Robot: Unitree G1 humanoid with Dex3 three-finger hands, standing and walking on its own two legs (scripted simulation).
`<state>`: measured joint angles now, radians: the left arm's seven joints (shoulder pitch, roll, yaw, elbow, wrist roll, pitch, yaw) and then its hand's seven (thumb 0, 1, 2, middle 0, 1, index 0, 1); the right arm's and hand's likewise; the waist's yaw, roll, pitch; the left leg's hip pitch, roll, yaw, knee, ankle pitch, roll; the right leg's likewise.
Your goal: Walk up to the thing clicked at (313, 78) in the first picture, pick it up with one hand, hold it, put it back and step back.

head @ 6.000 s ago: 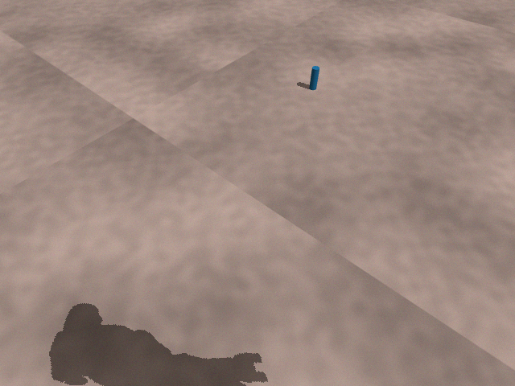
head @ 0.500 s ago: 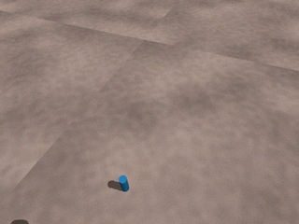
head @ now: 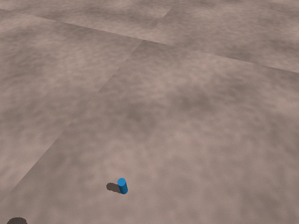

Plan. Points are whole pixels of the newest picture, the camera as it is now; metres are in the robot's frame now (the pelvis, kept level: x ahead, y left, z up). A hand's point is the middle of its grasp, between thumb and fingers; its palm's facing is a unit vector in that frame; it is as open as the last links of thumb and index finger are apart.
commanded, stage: walk up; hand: left
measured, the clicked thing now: (122, 186) +0.46 +0.17 -0.71
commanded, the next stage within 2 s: stand in 0.56 s
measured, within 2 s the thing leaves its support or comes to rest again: neither
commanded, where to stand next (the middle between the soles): +0.04 -0.03 m, yaw +0 degrees
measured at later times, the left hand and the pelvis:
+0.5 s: hand out of the picture +0.08 +0.25 -0.16, palm faces +0.00 -0.95 -0.31, open 7.4 cm; pelvis +0.01 +0.00 +0.00, yaw +0 degrees
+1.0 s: hand out of the picture +0.09 +0.25 -0.15, palm faces -0.01 -0.94 -0.35, open 7.4 cm; pelvis +0.01 +0.00 +0.00, yaw +0 degrees
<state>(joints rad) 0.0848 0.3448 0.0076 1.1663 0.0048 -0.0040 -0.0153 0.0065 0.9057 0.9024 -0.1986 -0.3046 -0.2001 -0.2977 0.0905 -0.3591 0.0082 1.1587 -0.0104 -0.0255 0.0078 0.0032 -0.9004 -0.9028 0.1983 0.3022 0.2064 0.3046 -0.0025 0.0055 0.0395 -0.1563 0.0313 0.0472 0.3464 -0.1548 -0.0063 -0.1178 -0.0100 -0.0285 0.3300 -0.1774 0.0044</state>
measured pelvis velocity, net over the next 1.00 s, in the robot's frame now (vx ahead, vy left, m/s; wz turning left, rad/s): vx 0.01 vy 0.00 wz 0.01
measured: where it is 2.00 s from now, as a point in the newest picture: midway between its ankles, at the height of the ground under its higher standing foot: outside the picture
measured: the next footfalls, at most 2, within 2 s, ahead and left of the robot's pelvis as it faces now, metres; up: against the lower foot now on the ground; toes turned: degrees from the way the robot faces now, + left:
none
